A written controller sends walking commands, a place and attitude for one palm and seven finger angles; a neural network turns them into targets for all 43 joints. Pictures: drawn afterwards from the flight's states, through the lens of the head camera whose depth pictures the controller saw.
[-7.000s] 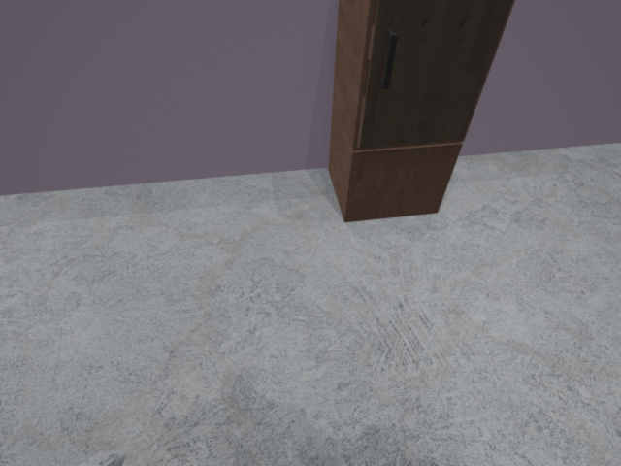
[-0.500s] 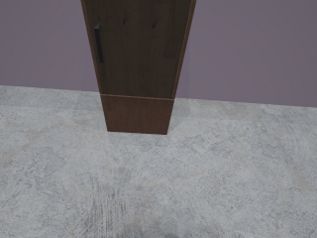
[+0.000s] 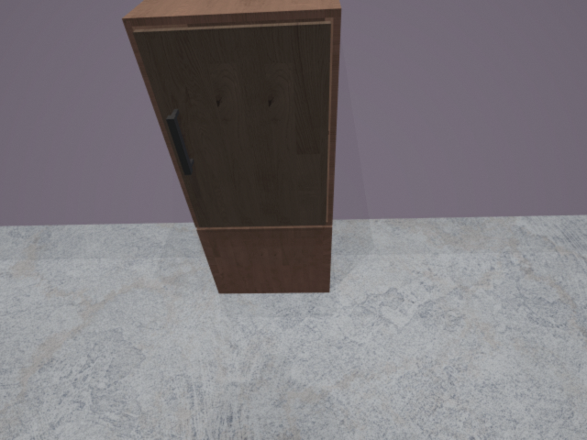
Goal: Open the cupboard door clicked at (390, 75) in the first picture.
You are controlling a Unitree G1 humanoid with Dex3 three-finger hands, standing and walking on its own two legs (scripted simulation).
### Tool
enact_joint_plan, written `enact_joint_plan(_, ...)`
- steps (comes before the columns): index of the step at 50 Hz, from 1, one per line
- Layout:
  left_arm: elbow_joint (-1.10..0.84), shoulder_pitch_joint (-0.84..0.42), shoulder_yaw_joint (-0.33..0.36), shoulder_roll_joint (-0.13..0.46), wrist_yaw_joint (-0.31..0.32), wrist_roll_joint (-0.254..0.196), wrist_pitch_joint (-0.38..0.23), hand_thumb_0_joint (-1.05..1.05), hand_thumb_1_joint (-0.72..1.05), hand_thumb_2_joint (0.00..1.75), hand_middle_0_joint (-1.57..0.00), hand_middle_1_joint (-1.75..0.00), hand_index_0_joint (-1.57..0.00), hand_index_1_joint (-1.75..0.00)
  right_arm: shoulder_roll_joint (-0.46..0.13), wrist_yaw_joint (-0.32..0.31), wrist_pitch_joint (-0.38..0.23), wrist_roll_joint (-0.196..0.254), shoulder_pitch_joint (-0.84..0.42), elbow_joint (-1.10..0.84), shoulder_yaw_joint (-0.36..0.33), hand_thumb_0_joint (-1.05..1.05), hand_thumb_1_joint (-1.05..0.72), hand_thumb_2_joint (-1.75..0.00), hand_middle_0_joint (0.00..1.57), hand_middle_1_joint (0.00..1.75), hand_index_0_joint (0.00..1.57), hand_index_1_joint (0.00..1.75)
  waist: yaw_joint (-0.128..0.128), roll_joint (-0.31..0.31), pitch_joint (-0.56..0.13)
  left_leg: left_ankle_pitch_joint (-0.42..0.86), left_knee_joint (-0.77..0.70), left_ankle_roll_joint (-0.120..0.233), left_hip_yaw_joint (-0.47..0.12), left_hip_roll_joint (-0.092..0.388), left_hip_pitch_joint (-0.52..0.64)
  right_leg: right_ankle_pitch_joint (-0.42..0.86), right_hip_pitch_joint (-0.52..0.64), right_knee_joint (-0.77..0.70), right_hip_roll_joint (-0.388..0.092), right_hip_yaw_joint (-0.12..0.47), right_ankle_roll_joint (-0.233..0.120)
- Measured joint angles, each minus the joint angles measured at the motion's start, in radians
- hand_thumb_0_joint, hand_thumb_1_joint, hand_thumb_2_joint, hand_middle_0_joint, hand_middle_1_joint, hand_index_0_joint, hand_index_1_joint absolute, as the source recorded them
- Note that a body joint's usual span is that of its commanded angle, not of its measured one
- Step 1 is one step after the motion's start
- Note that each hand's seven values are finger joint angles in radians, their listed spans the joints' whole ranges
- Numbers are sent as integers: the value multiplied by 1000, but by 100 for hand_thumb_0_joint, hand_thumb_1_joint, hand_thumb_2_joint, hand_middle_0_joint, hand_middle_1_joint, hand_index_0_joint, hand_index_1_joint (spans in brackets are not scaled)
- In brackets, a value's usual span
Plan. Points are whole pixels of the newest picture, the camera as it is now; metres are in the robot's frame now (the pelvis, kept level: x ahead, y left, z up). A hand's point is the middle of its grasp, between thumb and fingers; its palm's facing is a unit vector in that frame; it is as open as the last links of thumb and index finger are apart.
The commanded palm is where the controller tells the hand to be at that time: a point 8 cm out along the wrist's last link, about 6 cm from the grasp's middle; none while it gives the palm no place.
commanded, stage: take the last steps up to it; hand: left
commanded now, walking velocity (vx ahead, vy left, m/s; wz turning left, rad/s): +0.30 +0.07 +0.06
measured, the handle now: (182, 142) +0.80 +0.32 -0.01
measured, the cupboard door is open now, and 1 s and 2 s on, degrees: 0 0 0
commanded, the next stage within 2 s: come to a stop and stand still in 0.64 s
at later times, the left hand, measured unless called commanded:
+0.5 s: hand out of the picture +0.06 +0.24 -0.18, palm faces +0.14 -0.98 -0.13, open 7.4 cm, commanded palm none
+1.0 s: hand (183, 324) +0.38 +0.25 -0.16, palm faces -0.02 -0.98 -0.22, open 7.4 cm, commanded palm none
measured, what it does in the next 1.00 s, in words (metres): walks ahead: left foot, then right foot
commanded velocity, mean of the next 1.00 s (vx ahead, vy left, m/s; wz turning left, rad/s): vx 0.09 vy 0.03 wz -0.01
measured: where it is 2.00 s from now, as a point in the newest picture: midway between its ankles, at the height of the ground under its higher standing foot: outside the picture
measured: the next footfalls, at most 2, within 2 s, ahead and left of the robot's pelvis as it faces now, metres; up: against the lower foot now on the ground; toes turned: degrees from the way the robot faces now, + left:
left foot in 0.40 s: +0.24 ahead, +0.19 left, +0.00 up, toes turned +11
right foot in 0.84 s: +0.37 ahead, -0.02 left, +0.00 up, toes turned -7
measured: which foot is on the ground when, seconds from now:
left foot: up 0.00-0.38, down 0.40-0.86, up 0.88-1.00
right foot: down 0.00-0.40, up 0.42-0.82, down 0.84-1.00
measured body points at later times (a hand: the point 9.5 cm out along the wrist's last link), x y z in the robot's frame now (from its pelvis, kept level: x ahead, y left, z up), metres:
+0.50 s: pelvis +0.16 +0.09 -0.01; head +0.18 +0.11 +0.44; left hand +0.05 +0.29 -0.17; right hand +0.28 -0.13 -0.14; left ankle +0.20 +0.19 -0.74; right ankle +0.05 -0.06 -0.66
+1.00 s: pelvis +0.27 +0.08 +0.00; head +0.30 +0.06 +0.44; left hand +0.38 +0.30 -0.14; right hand +0.24 -0.12 -0.18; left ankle +0.21 +0.21 -0.70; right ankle +0.33 -0.02 -0.74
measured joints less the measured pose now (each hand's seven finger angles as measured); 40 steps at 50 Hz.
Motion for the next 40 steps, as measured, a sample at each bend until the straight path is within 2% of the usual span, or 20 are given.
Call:
enact_joint_plan(4,46,75,8,7,15,-2,1,0,94,89,-20,-30,-21,-30,1,8,-5,-3,-46,-33,-12,1,-92,-90,20,29,19,30,1,-3,-7,151,86,-30,-7,64,-145,35,80,-118,3,-8,7)
enact_joint_plan(7,81,128,1,0,12,-2,-3,0,94,89,-20,-30,-20,-30,1,13,-7,-2,-83,-56,-16,1,-92,-90,20,29,19,30,6,0,-7,228,58,-51,-11,102,-212,44,130,-182,4,-22,14)
enact_joint_plan(10,109,175,-4,-14,10,0,-9,1,93,89,-20,-30,-20,-30,0,20,-5,-1,-123,-70,-18,1,-92,-90,19,29,19,30,24,-1,-4,272,0,-63,-2,124,-245,39,170,-221,2,-33,27)
enact_joint_plan(14,138,223,-8,-30,9,6,-13,1,92,89,-20,-30,-20,-30,-1,29,-7,1,-184,-89,-16,1,-92,-90,19,29,19,30,54,-10,7,275,-157,-62,34,132,-226,8,206,-233,-12,-46,56)
enact_joint_plan(19,165,260,-4,-34,9,12,-2,1,91,89,-20,-30,-20,-30,2,33,-32,4,-262,-123,-7,1,-92,-90,19,29,19,30,93,-38,29,210,-373,-33,78,100,-107,-87,215,-150,-50,-41,110)
enact_joint_plan(20,169,269,-3,-34,8,10,2,1,91,89,-20,-30,-20,-30,2,31,-47,2,-273,-134,-4,1,-92,-90,19,29,19,30,93,-43,32,213,-420,-25,86,91,-67,-126,198,-87,-62,-34,112)
enact_joint_plan(21,176,261,-2,-31,7,6,11,1,91,89,-20,-30,-20,-30,8,25,-62,-1,-289,-140,-3,0,-92,-90,19,29,19,30,87,-57,42,195,-395,-13,94,78,-69,-163,155,27,-85,-20,94)
enact_joint_plan(23,180,230,-1,-22,6,1,31,1,91,89,-20,-30,-20,-30,21,11,-81,0,-306,-150,5,0,-92,-90,19,29,19,30,84,-70,64,145,-354,7,114,68,-52,-224,33,325,-78,53,58)
enact_joint_plan(25,174,194,5,-9,6,0,38,1,91,89,-20,-30,-20,-30,37,-3,-89,2,-301,-148,14,0,-92,-90,20,29,19,30,75,-73,66,135,-388,10,133,62,-1,-195,-83,539,-64,75,39)
enact_joint_plan(27,157,150,13,9,3,0,38,1,91,89,-20,-30,-20,-30,54,-17,-97,12,-282,-142,10,-1,-92,-90,20,29,20,30,64,-80,59,144,-451,17,149,48,55,-134,-175,623,-62,71,39)
enact_joint_plan(30,114,82,24,30,3,4,40,1,91,89,-20,-30,-20,-30,42,-33,-107,15,-253,-135,1,-3,-96,-90,20,30,20,30,47,-86,41,161,-541,26,166,25,126,-60,-266,601,-61,61,48)
enact_joint_plan(33,68,15,30,44,3,6,44,1,91,90,-20,-30,-20,-30,31,-32,-98,10,-210,-109,4,-3,-96,-90,20,29,20,30,38,-84,24,166,-602,29,170,6,180,-5,-306,507,-61,55,57)
enact_joint_plan(37,22,-58,28,44,0,6,48,1,91,90,-19,-30,-20,-30,31,-28,-81,3,-151,-72,9,-2,-94,-90,20,29,20,30,22,-71,21,146,-632,23,170,-8,232,31,-289,335,-57,57,58)
enact_joint_plan(40,4,-92,20,37,2,5,47,1,91,90,-19,-30,-20,-30,37,-27,-66,-2,-116,-48,13,-1,-93,-90,20,29,20,30,2,-53,31,107,-608,10,171,-3,254,35,-236,198,-44,55,52)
